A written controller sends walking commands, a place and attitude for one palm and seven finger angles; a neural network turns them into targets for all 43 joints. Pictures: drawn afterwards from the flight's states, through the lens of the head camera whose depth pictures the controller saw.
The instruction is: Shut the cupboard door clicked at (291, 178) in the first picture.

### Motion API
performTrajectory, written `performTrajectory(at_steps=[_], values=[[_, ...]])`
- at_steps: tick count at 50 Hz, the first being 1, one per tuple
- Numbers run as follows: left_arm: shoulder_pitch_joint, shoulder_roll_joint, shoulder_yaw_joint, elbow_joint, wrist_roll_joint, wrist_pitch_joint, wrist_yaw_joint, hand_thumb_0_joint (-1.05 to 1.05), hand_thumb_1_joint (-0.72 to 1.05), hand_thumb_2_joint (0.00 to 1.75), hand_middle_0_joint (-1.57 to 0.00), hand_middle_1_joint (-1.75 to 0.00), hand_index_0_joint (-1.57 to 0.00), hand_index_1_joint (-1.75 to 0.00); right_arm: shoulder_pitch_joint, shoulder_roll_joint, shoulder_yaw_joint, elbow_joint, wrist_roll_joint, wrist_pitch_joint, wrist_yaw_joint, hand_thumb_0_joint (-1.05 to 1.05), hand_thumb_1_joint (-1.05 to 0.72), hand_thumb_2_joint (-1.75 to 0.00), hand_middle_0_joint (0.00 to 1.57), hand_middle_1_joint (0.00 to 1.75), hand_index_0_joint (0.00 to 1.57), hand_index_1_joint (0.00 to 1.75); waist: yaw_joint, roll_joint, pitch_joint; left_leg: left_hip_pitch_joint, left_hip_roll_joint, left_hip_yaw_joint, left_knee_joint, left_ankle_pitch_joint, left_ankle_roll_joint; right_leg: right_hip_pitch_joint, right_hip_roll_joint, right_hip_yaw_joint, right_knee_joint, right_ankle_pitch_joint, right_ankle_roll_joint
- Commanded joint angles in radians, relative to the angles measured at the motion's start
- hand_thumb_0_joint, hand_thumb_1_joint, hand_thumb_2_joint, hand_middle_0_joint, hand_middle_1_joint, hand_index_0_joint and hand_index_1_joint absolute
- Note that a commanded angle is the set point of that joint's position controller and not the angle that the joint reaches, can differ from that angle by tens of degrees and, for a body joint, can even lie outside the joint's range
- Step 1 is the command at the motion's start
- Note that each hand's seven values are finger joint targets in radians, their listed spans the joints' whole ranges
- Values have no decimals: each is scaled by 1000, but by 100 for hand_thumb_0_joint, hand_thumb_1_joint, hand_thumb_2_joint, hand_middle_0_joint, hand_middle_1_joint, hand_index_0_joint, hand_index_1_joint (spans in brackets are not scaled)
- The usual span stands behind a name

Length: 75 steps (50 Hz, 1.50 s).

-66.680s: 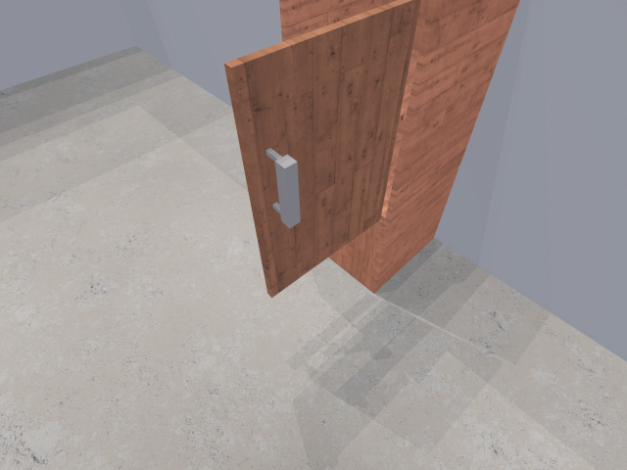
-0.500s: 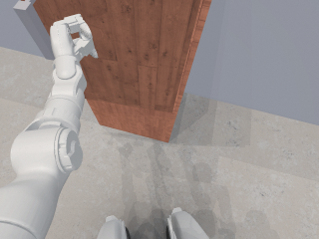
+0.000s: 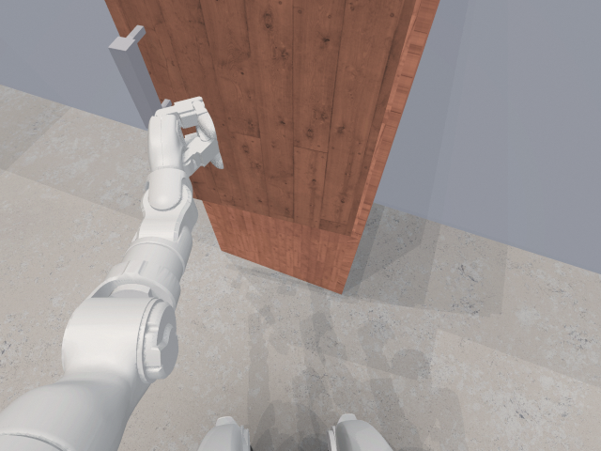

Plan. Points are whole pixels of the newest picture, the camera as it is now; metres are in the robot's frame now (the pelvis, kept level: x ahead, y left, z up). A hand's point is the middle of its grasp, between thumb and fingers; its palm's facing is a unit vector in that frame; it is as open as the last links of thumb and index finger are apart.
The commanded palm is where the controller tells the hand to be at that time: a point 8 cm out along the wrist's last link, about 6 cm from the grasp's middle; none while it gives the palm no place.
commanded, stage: draw the hand back to the body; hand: left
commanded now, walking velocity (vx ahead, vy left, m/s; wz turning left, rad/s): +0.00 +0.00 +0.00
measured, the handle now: (147, 80) +0.65 +0.18 +0.08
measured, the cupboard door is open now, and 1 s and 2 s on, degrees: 6 6 6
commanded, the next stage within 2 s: step back with the hand held close in 1.58 s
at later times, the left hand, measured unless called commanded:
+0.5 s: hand (119, 207) +0.37 +0.15 +0.15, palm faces +0.03 -1.00 -0.02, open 3.1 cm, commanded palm +0.33 +0.21 +0.15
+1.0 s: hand out of the picture +0.25 +0.25 +0.19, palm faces +0.34 -0.89 -0.31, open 4.6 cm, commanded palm +0.20 +0.30 +0.22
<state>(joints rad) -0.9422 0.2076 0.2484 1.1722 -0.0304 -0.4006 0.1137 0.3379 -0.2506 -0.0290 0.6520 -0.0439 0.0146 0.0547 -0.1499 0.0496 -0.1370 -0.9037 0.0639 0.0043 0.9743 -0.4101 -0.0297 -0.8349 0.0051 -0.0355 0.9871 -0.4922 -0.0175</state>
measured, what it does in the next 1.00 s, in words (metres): rises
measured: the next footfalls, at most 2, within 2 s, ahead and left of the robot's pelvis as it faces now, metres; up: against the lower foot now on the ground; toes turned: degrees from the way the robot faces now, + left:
none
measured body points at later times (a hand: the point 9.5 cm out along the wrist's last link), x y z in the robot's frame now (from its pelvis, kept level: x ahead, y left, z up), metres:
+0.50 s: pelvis +0.00 +0.01 +0.04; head +0.01 +0.00 +0.49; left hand +0.36 +0.21 +0.15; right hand +0.12 -0.24 -0.07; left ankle +0.02 +0.14 -0.67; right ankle -0.02 -0.11 -0.67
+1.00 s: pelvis +0.01 +0.02 +0.07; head -0.01 +0.00 +0.52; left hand +0.22 +0.30 +0.21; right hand +0.21 -0.18 -0.02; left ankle +0.02 +0.14 -0.67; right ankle -0.02 -0.11 -0.67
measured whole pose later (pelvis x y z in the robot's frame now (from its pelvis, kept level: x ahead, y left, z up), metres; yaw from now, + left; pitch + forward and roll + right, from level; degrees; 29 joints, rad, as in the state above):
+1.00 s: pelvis +0.01 +0.02 +0.07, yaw +1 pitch -3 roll +0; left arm 0.27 0.30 0.19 -0.18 -0.07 -0.05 0.08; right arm 0.19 -0.21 0.06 0.59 0.02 -0.01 -0.07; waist 0.05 0.07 -0.01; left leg -0.16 0.01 0.04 0.43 -0.22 0.00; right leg -0.09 -0.03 -0.02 0.42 -0.28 0.02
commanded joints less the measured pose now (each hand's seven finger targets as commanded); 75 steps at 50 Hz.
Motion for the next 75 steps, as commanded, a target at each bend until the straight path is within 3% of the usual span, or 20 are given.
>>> performTrajectory(at_steps=[1, 4, 6, 7, 10, 13, 16, 21, 25, 26, 30, 40, 46, 55, 60, 62, 66, 69, 72, 75], values=[[-401, 208, 63, -203, -11, -83, -6, 0, 90, 90, -130, -150, -130, -150, 186, -140, -44, -58, 3, -14, -9, 0, -90, -90, 20, 30, 20, 30, -15, -84, -425, 263, -76, 15, -54, 283, 60, 235, 27, 41, -145, 526, 23], [-273, 256, 95, -327, -9, -116, -34, 0, 90, 90, -130, -150, -130, -150, 163, -135, -45, -97, 10, -9, -8, 0, -90, -90, 20, 30, 20, 30, 50, -37, -519, 338, -74, 28, -77, 350, 54, 317, 28, 38, -139, 583, 15], [-156, 210, 58, -425, -22, -109, -60, 0, 90, 90, -130, -150, -130, -150, 156, -131, -47, -127, 18, -7, -6, 0, -90, -90, 20, 30, 20, 30, 73, -7, -546, 406, -75, 34, -98, 411, 54, 355, 35, 28, -147, 638, 10], [-102, 210, 57, -474, -33, -96, -72, 0, 90, 90, -130, -150, -130, -150, 145, -130, -48, -138, 29, -5, -6, 0, -90, -90, 20, 30, 20, 30, 81, -43, -540, 416, -72, 39, -113, 410, 55, 380, 37, 26, -164, 650, 14], [22, 164, 14, -619, -86, -32, -106, 0, 90, 90, -130, -150, -130, -150, 109, -125, -50, -165, 56, -5, -20, 0, -90, -90, 20, 30, 20, 30, 84, -110, -460, 422, -72, 56, -165, 370, 63, 457, 41, 25, -226, 678, 23], [63, 140, -22, -737, -128, 16, -128, 0, 90, 90, -130, -150, -130, -150, 68, -123, -46, -164, 76, -17, -43, 0, -90, -90, 20, 30, 20, 30, 75, -122, -343, 464, -66, 55, -215, 316, 67, 444, 42, 18, -286, 608, 28], [81, 105, -78, -849, -137, 33, -139, 0, 90, 90, -130, -150, -130, -150, 25, -117, -38, -162, 84, -38, -62, 0, -90, -90, 20, 30, 20, 30, 67, -66, -254, 519, -64, 48, -249, 272, 70, 405, 42, 12, -329, 499, 25], [258, 108, -94, -899, -139, 77, -161, 0, 90, 90, -127, -147, -127, -147, -48, -115, -20, -166, 91, -68, -72, 0, -90, -90, 20, 30, 20, 30, 108, 6, -179, 574, -62, 26, -308, 219, 61, 394, 38, -5, -358, 376, 10], [373, 150, -49, -955, -171, 148, -185, 0, 90, 90, -116, -135, -116, -135, -132, -114, -3, -201, 103, -77, -83, 0, -90, -90, 20, 30, 20, 30, 149, -45, -144, 574, -63, 21, -360, 166, 56, 437, 27, -7, -390, 301, 7], [430, 191, -112, -1042, -80, 154, -138, 0, 90, 90, -113, -132, -113, -132, -146, -93, -7, -221, 102, -49, -100, 0, -90, -90, 20, 30, 20, 30, 140, -54, -151, 638, -71, 27, -398, 200, 61, 474, 6, 32, -439, 324, 1], [540, 216, -75, -1205, -63, 210, -74, 0, 90, 90, -102, -120, -102, -120, -216, -83, 12, -246, 98, -30, -129, 0, -90, -90, 20, 30, 20, 30, 148, -87, -105, 689, -64, 25, -452, 228, 65, 539, 1, 17, -492, 345, 8], [776, 200, -74, -1447, -37, 275, -32, 0, 90, 90, -75, -90, -75, -90, -269, -69, 44, -233, 80, -66, -143, 0, -90, -90, 20, 30, 20, 30, 162, 45, 3, 829, -51, 5, -586, 262, 51, 623, 8, -8, -606, 335, -1], [1020, 272, 47, -1541, -42, 284, -21, 0, 90, 90, -58, -72, -58, -72, -281, -73, 41, -222, 63, -82, -138, 0, -90, -90, 20, 30, 20, 30, 193, -37, 1, 837, -51, 12, -606, 344, 53, 703, 5, -11, -634, 416, 5], [1206, 322, 171, -1726, -40, 277, -7, 0, 90, 90, -34, -45, -34, -45, -293, -60, 31, -210, 59, -110, -134, 0, -90, -90, 20, 30, 20, 30, 207, 35, 34, 842, -55, 27, -596, 393, 50, 712, -3, -14, -641, 454, 10], [1345, 359, 255, -1768, -45, 271, 2, 0, 90, 90, -20, -30, -20, -30, -286, -62, 20, -204, 59, -132, -135, 0, -90, -90, 20, 30, 20, 30, 220, 4, 50, 831, -53, 31, -587, 414, 52, 713, -4, -18, -637, 471, 15], [1323, 304, 197, -1730, -43, 279, -5, 0, 90, 90, -20, -30, -20, -30, -279, -67, 21, -196, 59, -135, -135, 0, -90, -90, 20, 30, 20, 30, 204, -4, 100, 827, -51, 33, -594, 399, 55, 684, -8, -17, -645, 457, 18], [1277, 294, 177, -1679, -38, 285, -2, 0, 90, 90, -20, -30, -20, -30, -271, -82, 12, -183, 58, -141, -143, 0, -90, -90, 20, 30, 20, 30, 196, -55, 136, 828, -51, 31, -601, 352, 63, 651, -6, -14, -666, 404, 23], [1265, 315, 195, -1699, -36, 279, 2, 0, 90, 90, -20, -30, -20, -30, -276, -78, 10, -187, 56, -142, -150, 0, -90, -90, 20, 30, 20, 30, 207, -56, 74, 844, -57, 33, -596, 370, 69, 683, -12, -8, -650, 430, 24], [1262, 339, 213, -1763, -35, 270, 6, 0, 90, 90, -20, -30, -20, -30, -286, -69, 15, -190, 52, -152, -151, 0, -90, -90, 20, 30, 20, 30, 218, 10, 19, 855, -63, 36, -589, 400, 67, 725, -19, -2, -638, 470, 21], [1284, 357, 233, -1795, -34, 263, 13, 0, 90, 90, -20, -30, -20, -30, -288, -61, 19, -187, 50, -163, -150, 0, -90, -90, 20, 30, 20, 30, 222, 46, 23, 858, -64, 40, -579, 416, 62, 722, -16, -5, -639, 489, 18]])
